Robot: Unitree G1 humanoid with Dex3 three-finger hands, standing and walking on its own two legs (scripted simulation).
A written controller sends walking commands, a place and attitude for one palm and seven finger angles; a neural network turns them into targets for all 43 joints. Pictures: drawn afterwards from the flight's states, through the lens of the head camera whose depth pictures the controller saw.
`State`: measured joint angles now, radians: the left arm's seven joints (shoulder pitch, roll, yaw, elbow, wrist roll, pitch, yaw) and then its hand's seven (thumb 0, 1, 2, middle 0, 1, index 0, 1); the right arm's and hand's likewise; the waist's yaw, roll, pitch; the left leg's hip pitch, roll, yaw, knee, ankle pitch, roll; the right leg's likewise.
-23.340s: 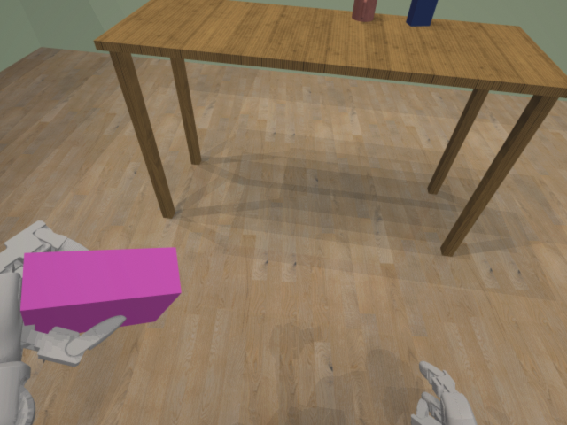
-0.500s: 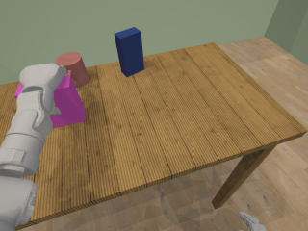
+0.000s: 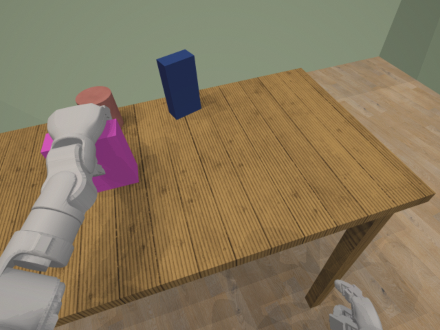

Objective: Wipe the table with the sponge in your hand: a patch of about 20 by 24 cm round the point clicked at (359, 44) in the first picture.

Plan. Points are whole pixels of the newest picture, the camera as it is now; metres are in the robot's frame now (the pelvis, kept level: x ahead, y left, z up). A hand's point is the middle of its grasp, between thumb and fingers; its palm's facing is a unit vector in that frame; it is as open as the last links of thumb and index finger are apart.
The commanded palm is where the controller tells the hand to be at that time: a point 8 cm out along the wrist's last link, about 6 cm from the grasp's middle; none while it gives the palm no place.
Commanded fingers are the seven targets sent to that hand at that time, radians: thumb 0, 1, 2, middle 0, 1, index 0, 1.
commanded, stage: wipe back along the middle lane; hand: left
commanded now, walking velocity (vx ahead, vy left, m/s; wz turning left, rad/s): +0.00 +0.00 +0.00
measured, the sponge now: (100, 167) +0.38 +0.28 +0.09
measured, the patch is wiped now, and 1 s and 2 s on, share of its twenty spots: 0.50 0.65 0.75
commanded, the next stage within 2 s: slide across to the third lane in 1.46 s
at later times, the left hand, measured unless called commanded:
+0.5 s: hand (94, 163) +0.35 +0.25 +0.14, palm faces +0.03 +0.00 -1.00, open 9.7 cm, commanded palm +0.31 +0.25 +0.18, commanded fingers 0.00 0.10 1.30 -1.20 -1.60 -1.20 -1.60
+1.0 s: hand (90, 186) +0.30 +0.24 +0.15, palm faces +0.12 -0.05 -0.99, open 9.7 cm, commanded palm +0.25 +0.23 +0.17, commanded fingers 0.00 0.10 1.30 -1.20 -1.60 -1.20 -1.60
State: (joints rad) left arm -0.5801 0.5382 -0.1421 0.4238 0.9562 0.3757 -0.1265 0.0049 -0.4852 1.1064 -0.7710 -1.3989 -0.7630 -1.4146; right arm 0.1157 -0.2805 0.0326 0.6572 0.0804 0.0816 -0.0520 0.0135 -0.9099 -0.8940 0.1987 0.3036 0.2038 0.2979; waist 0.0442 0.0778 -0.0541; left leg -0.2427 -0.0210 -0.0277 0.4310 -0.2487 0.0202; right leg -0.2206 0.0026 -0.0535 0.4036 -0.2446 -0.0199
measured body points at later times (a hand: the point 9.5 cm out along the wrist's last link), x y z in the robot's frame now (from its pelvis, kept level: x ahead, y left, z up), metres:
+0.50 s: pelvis -0.01 -0.01 +0.00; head -0.02 -0.05 +0.45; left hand +0.34 +0.25 +0.20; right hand +0.19 -0.24 -0.10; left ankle -0.02 +0.11 -0.74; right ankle -0.03 -0.11 -0.74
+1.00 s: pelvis -0.01 -0.01 +0.00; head -0.04 -0.05 +0.44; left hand +0.28 +0.24 +0.20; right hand +0.22 -0.22 -0.08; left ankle -0.02 +0.11 -0.74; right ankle -0.03 -0.11 -0.74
